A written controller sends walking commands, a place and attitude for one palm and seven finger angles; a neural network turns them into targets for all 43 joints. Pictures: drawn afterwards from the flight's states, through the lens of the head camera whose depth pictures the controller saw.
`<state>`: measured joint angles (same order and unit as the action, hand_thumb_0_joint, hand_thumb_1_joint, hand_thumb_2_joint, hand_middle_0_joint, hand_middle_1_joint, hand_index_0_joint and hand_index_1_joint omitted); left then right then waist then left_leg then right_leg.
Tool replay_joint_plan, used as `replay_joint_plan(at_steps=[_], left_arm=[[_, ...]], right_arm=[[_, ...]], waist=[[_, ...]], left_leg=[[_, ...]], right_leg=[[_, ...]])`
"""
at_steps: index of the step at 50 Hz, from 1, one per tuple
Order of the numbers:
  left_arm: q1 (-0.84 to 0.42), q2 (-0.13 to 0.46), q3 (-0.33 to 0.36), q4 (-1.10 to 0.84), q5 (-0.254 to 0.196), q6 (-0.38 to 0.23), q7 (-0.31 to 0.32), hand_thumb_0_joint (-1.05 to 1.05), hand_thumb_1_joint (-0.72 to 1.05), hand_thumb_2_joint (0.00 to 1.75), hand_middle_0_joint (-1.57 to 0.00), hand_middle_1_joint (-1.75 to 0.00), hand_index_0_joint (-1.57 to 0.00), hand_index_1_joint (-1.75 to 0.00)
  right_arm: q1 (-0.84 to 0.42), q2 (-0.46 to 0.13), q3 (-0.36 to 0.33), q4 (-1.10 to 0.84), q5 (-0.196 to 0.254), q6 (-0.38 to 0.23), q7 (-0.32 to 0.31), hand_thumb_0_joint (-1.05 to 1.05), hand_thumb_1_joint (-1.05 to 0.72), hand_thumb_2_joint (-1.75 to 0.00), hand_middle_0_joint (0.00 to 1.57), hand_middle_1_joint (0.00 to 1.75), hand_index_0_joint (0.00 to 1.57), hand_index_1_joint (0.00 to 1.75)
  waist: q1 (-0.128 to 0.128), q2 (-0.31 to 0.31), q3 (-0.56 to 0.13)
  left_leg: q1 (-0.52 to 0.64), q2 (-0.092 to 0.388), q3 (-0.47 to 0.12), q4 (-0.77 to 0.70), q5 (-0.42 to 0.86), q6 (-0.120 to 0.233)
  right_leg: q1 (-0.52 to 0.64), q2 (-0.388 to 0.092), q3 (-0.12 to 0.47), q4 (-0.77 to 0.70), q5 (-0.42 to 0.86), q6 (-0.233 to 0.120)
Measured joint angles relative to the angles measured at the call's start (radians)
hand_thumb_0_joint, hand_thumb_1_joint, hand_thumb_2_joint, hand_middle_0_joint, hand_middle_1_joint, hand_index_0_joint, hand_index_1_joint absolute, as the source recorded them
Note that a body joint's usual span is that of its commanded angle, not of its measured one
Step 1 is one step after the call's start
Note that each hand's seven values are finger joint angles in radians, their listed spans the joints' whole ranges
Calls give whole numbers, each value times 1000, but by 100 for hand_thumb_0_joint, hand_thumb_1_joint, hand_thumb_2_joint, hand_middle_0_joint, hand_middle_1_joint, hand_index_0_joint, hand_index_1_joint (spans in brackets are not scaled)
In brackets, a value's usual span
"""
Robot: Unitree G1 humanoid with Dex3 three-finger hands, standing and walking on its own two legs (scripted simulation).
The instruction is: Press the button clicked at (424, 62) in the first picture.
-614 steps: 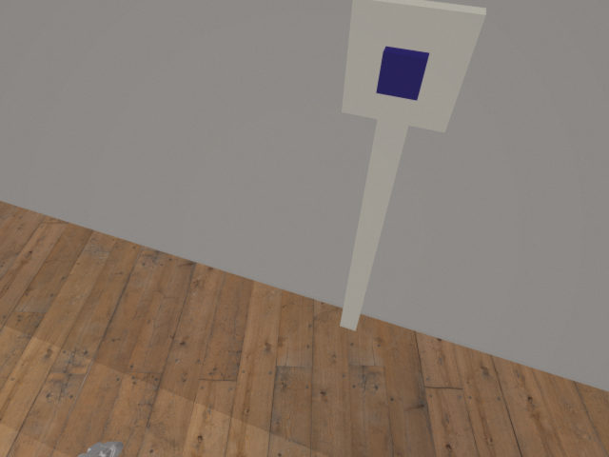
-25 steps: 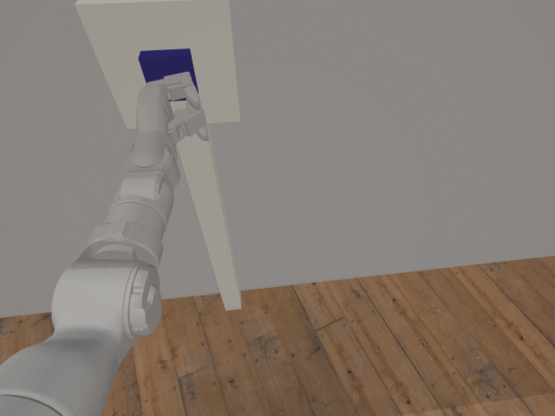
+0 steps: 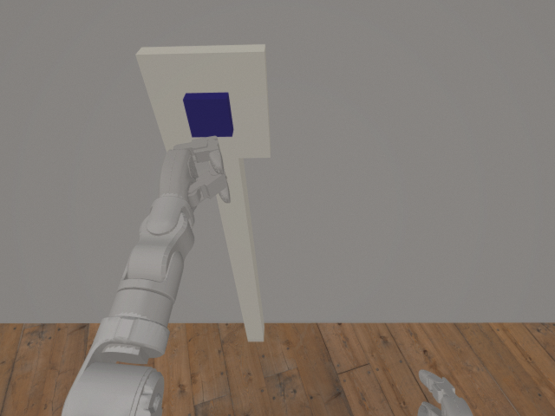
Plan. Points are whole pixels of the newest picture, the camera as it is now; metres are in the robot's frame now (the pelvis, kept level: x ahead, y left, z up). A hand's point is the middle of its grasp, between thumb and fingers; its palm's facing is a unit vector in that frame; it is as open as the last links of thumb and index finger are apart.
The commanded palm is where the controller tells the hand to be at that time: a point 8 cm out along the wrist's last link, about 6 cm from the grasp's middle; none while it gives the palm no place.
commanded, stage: pull the fist back off the button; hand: left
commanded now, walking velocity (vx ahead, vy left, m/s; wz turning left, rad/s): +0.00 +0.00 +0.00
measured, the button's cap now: (210, 114) +0.52 +0.14 +0.20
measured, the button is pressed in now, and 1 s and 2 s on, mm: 0 0 0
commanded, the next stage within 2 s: draw the hand back to the body in 0.06 s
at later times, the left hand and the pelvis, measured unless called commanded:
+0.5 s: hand (186, 214) +0.33 +0.14 +0.17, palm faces +0.06 -1.00 -0.01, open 3.1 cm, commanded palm +0.29 +0.19 +0.17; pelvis -0.01 -0.01 +0.00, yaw +0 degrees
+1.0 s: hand (109, 278) +0.23 +0.20 +0.17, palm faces +0.26 -0.93 -0.25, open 3.1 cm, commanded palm +0.18 +0.25 +0.18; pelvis -0.02 +0.01 +0.01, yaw +0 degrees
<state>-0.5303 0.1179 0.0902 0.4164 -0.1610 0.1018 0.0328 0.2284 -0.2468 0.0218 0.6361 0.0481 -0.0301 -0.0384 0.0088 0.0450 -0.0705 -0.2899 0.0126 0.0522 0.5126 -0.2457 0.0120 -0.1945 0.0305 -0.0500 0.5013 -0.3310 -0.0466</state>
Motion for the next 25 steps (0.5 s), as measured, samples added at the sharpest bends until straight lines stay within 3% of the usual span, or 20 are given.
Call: replay_joint_plan(at_steps=[6,12,20,25], left_arm=[[24,1,-14,-46,-4,76,9,1,90,90,-130,-150,-131,-150],[6,14,-2,-37,-14,78,-10,2,90,90,-130,-150,-131,-150],[184,40,39,-188,-35,96,-64,1,90,90,-130,-150,-130,-150],[278,69,42,-292,-41,108,-75,1,90,90,-130,-150,-130,-150]], right_arm=[[-55,8,21,-7,-3,28,-21,1,-91,-90,20,30,20,30],[-66,16,32,-10,-5,41,-27,1,-91,-90,20,30,20,30],[-26,8,37,-25,3,72,-21,1,-91,-90,20,30,20,30],[-23,-2,32,-18,7,58,-34,1,-91,-90,20,30,20,30]], waist=[[6,-2,12],[6,-4,13],[6,5,5],[13,7,25]], left_leg=[[32,-2,-19,-17,11,-7],[43,-2,-26,-35,24,-13],[84,2,-8,-60,31,-13],[95,5,-13,-51,30,-12]], right_leg=[[38,1,-19,-18,3,-7],[48,2,-25,-29,12,-13],[76,5,-6,-43,19,-12],[95,8,-11,-46,23,-13]])
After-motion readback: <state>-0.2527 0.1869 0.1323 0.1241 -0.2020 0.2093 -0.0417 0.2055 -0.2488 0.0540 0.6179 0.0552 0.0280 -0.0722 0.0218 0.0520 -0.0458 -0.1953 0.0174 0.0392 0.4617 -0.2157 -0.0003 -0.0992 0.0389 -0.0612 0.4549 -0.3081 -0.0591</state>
